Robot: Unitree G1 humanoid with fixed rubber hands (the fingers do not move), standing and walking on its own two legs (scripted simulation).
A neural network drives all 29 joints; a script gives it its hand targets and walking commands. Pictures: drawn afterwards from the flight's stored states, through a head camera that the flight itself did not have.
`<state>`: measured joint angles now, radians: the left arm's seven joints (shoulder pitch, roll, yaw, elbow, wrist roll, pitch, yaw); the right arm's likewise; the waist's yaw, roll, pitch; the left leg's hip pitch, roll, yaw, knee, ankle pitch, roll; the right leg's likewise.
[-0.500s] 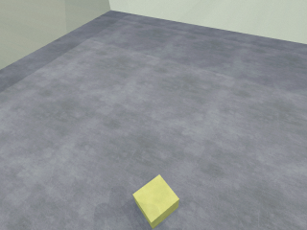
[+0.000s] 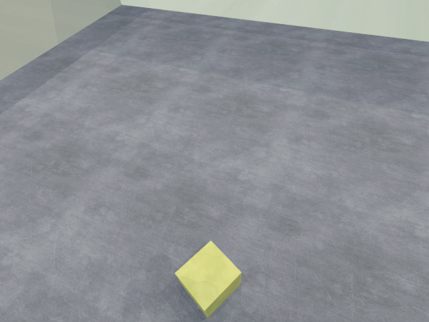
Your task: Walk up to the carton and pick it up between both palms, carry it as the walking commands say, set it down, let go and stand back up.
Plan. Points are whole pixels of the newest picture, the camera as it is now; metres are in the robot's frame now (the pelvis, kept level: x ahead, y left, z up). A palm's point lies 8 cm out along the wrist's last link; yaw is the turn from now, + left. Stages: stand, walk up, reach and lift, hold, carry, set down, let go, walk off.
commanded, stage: walk up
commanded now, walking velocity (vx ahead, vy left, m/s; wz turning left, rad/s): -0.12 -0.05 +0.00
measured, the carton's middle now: (209, 278) +0.41 +0.09 -0.69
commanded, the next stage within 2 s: none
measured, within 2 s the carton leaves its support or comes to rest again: neither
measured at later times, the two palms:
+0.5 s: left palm out of the picture -0.02 +0.18 -0.13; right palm out of the picture +0.00 -0.26 -0.13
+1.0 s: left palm out of the picture +0.00 +0.23 -0.14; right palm out of the picture -0.03 -0.20 -0.13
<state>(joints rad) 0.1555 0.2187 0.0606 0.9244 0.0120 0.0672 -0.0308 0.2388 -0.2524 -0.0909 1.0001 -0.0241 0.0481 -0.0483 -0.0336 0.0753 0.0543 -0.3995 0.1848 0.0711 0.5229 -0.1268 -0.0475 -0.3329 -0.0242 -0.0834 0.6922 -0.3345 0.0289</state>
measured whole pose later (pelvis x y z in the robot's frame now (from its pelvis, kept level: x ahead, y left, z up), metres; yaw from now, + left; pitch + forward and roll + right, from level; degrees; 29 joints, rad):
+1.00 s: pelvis +0.00 +0.01 +0.01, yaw +0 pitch -1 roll +0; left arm 0.28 0.15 0.00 1.12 0.01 0.00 0.05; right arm 0.34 -0.12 -0.03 1.15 -0.01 -0.02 -0.04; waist 0.00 -0.02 0.02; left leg -0.11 -0.05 0.03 0.37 -0.25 0.05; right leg -0.17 -0.09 -0.05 0.41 -0.22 0.05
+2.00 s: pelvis +0.00 +0.03 +0.01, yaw +0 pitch +0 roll +0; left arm 0.33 0.14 0.00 1.16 0.01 -0.01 0.03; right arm 0.32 -0.14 -0.02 1.11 -0.01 -0.01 -0.03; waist 0.00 0.00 0.04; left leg -0.15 0.01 0.02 0.39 -0.23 -0.01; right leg -0.15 -0.09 -0.04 0.38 -0.22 0.06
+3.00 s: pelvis +0.07 -0.12 +0.02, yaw +28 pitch +2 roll +4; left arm 0.36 0.19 0.03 0.92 -0.01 -0.04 0.06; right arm 0.16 -0.28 -0.11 0.94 -0.04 0.08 0.01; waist 0.01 0.04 0.01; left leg -0.48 -0.09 -0.04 1.16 -0.39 -0.05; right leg -0.16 -0.07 -0.15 0.43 -0.30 -0.03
